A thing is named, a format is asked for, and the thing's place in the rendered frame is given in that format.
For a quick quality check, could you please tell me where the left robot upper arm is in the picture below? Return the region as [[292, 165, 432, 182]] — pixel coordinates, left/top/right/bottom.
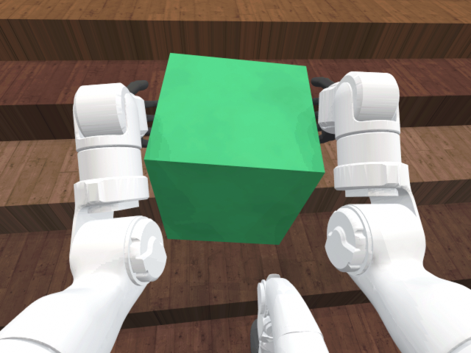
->
[[0, 215, 167, 353]]

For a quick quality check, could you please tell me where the robot left forearm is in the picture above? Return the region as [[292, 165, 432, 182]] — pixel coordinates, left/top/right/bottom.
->
[[69, 83, 149, 275]]

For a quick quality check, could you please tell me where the left robot hand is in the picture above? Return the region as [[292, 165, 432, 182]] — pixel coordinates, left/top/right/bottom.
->
[[127, 80, 158, 148]]

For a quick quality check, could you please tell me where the robot right forearm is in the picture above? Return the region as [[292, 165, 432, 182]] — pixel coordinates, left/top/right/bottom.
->
[[318, 71, 426, 246]]

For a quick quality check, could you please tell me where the right robot upper arm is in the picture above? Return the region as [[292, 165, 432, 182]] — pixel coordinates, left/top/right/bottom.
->
[[325, 204, 471, 353]]

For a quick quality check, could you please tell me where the right robot hand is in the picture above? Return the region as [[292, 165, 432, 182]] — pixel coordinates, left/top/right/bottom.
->
[[311, 77, 335, 143]]

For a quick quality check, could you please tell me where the right robot shin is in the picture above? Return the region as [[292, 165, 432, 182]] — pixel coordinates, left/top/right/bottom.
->
[[258, 274, 280, 353]]

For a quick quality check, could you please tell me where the carton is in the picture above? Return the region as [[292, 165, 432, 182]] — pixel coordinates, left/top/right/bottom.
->
[[144, 53, 325, 245]]

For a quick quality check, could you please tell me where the robot right thigh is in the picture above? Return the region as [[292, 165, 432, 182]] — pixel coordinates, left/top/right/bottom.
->
[[258, 278, 329, 353]]

